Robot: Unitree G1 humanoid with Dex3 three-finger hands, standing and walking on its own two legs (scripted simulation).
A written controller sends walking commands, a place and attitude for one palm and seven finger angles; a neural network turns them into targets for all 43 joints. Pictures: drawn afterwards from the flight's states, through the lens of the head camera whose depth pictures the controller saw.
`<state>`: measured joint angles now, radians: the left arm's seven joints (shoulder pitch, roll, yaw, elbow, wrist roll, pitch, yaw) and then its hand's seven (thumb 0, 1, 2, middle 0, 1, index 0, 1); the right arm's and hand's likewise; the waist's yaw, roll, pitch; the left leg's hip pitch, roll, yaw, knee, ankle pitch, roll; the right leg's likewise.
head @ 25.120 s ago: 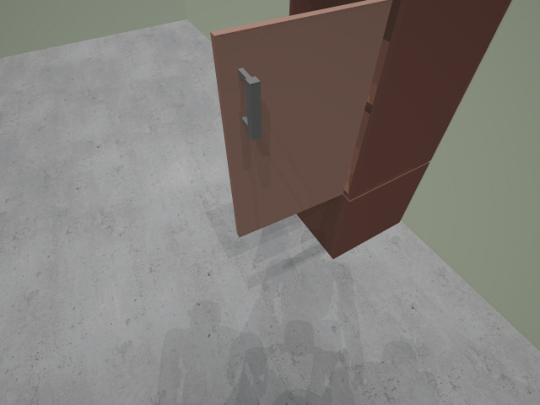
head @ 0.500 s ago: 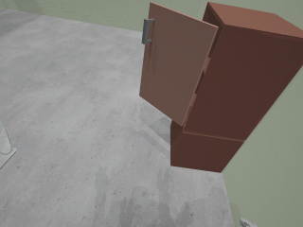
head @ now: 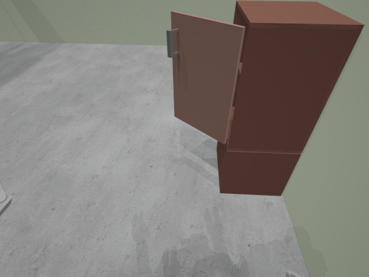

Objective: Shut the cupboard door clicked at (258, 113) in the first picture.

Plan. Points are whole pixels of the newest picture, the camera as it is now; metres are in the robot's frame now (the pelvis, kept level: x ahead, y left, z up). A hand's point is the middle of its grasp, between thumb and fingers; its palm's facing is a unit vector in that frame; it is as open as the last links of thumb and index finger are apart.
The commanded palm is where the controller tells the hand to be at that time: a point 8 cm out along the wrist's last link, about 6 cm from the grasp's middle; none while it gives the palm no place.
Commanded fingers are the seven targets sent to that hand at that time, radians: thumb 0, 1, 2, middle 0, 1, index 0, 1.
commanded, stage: stop stepping back and stand still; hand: left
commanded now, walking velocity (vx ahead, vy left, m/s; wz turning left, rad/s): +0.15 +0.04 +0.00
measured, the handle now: (173, 43) +1.10 +0.16 +0.12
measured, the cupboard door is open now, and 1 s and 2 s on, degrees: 50 50 50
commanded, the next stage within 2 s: let the arm hang, fingers relaxed in 1.34 s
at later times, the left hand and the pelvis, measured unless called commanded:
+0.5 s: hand (33, 183) +0.22 +0.29 +0.17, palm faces +0.42 -0.72 -0.55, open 7.4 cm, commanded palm +0.18 +0.32 +0.18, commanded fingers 0.00 0.90 0.90 -0.20 -0.30 -0.20 -0.30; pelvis +0.04 +0.02 +0.00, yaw +1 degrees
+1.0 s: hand (19, 186) +0.22 +0.32 +0.15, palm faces +0.44 -0.76 -0.47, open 7.4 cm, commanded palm +0.17 +0.35 +0.18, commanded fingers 0.00 0.90 0.90 -0.20 -0.30 -0.20 -0.30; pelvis +0.03 +0.04 +0.00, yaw +1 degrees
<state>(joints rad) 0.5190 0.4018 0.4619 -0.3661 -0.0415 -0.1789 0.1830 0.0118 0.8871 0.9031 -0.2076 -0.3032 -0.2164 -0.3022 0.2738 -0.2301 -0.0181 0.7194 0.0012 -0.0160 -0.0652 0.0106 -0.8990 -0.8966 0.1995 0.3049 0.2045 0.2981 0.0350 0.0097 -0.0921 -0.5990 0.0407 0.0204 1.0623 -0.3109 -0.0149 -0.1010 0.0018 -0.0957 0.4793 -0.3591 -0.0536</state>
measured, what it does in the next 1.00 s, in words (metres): steps on the spot: left foot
